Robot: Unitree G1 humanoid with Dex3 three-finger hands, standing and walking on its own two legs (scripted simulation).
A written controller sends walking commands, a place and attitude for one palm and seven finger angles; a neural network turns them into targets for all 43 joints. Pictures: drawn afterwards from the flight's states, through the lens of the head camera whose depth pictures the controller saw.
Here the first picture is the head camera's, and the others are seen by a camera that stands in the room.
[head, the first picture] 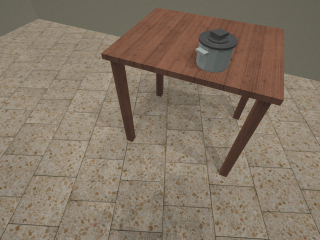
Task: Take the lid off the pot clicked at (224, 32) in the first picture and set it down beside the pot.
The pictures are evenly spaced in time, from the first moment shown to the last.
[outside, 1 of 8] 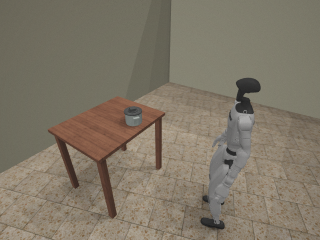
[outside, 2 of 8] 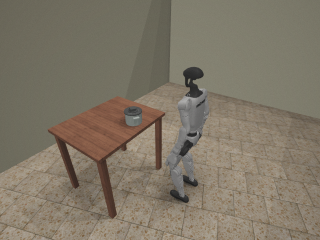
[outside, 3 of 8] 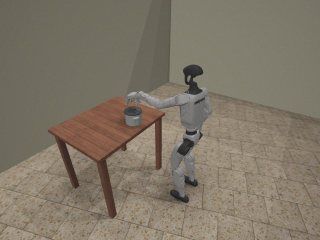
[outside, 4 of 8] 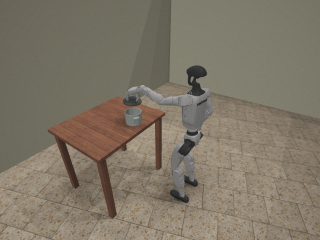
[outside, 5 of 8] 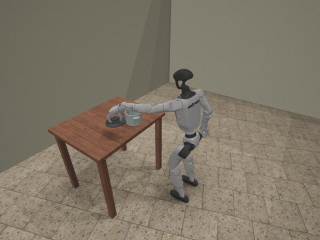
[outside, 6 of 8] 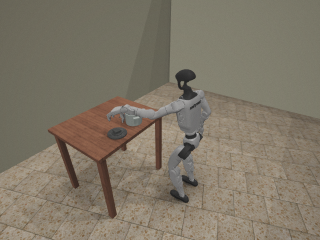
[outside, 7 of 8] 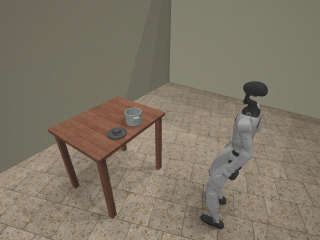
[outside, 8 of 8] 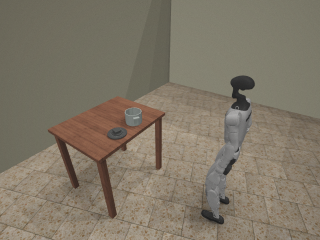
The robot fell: no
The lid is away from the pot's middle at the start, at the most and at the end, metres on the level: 0.00 0.24 0.22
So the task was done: yes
